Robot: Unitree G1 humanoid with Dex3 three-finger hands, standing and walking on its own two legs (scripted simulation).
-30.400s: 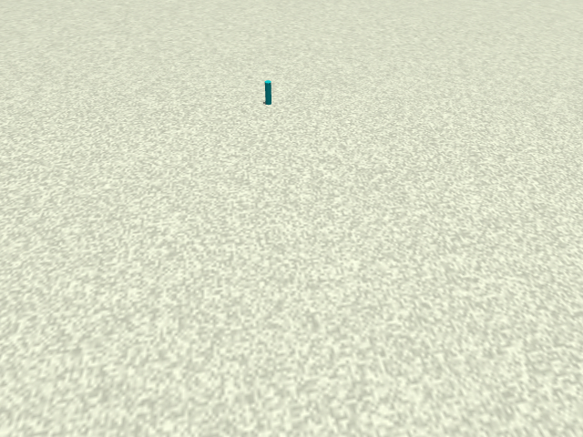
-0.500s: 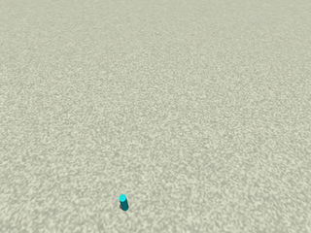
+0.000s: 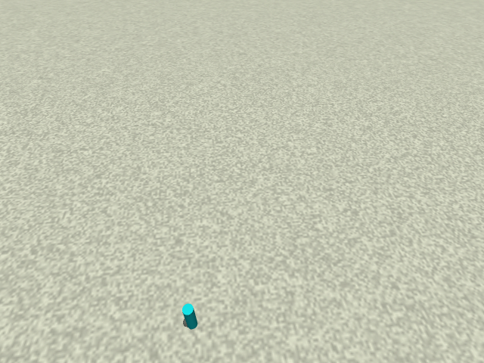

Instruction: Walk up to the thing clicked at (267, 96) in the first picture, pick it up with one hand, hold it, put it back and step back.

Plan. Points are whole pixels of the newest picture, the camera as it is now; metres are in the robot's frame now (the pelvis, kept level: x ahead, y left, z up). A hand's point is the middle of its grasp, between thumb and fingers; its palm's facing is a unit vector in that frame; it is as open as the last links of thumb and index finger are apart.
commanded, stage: stand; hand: left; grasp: from the side
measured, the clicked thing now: (190, 316) +0.45 +0.20 -0.70
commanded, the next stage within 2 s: step back in 0.98 s
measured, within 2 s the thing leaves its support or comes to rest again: neither
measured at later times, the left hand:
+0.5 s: hand out of the picture +0.08 +0.24 -0.16, palm faces -0.02 -0.94 -0.34, open 7.4 cm
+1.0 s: hand out of the picture +0.10 +0.24 -0.16, palm faces -0.01 -0.94 -0.34, open 7.4 cm
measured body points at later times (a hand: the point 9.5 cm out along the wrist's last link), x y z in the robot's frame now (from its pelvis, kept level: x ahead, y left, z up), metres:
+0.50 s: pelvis +0.02 +0.00 +0.00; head +0.02 -0.01 +0.45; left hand +0.08 +0.29 -0.13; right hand +0.09 -0.30 -0.14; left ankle +0.02 +0.13 -0.75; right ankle +0.01 -0.13 -0.75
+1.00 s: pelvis +0.02 +0.00 +0.00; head +0.03 -0.01 +0.45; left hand +0.10 +0.29 -0.13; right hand +0.09 -0.30 -0.14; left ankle +0.02 +0.13 -0.75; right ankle +0.01 -0.13 -0.75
